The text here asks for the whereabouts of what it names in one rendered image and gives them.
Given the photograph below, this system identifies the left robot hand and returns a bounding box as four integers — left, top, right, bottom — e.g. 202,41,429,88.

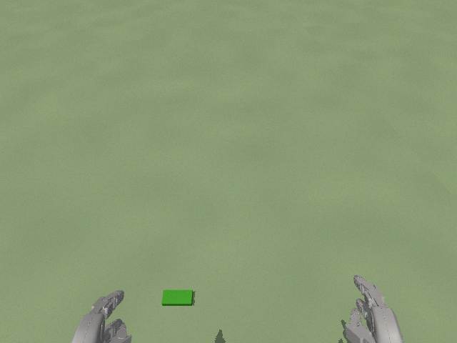
71,290,131,343

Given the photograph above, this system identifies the small box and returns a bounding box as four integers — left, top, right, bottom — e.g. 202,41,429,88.
161,290,193,306

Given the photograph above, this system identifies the right robot hand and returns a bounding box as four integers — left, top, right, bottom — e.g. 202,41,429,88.
345,275,404,343

